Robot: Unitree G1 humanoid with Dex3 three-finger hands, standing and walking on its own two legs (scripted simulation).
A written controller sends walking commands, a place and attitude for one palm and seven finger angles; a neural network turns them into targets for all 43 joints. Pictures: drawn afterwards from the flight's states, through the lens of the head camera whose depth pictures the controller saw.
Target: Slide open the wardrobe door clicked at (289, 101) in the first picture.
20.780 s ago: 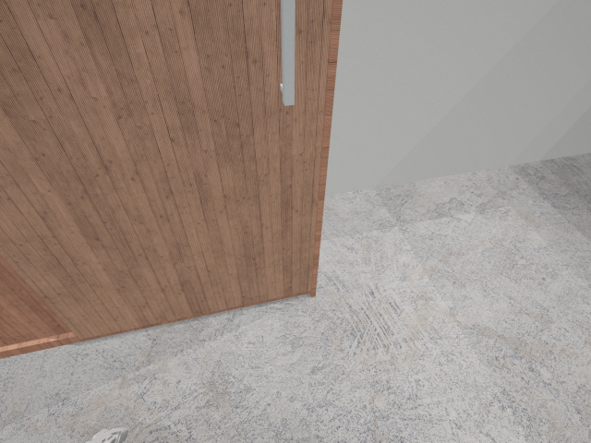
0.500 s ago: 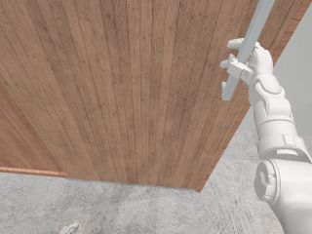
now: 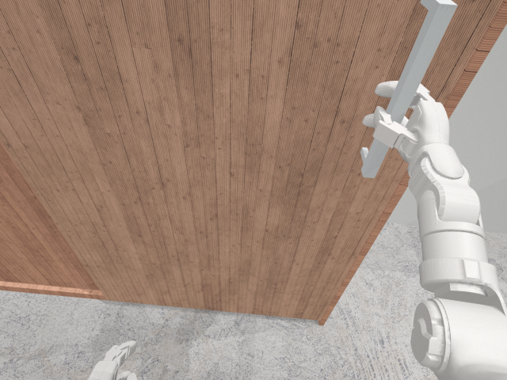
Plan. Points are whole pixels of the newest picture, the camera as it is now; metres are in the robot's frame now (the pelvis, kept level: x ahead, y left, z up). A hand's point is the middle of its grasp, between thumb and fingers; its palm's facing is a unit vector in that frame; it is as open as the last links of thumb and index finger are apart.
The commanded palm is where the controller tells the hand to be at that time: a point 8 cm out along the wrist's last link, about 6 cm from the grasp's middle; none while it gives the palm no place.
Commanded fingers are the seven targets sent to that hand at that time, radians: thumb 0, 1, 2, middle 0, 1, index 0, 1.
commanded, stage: grip the handle and tug to test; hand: right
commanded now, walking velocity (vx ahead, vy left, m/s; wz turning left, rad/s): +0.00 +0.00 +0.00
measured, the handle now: (394, 98) +0.49 -0.15 +0.25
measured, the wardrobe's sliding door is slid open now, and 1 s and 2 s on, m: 0.00 0.00 0.06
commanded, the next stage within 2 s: tug the door sideways, standing still in 0.08 s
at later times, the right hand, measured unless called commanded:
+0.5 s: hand (381, 127) +0.43 -0.13 +0.23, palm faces +0.05 +1.00 -0.03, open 5.7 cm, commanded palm +0.41 -0.14 +0.23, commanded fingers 0.00 -0.90 -0.90 0.45 1.40 0.45 1.40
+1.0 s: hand (377, 129) +0.43 -0.12 +0.23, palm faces +0.05 +1.00 -0.06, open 6.0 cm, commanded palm +0.41 -0.12 +0.23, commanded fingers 0.00 -0.90 -0.90 0.45 1.40 0.45 1.40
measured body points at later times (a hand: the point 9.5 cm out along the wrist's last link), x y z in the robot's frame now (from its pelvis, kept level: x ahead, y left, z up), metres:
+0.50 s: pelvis +0.01 +0.01 +0.00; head +0.01 +0.03 +0.45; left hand +0.18 +0.24 -0.11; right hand +0.42 -0.18 +0.23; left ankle -0.05 +0.09 -0.74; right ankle -0.03 -0.12 -0.74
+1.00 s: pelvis -0.02 -0.01 +0.00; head -0.01 +0.00 +0.45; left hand +0.11 +0.22 -0.13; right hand +0.42 -0.17 +0.23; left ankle -0.05 +0.09 -0.74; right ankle -0.03 -0.12 -0.74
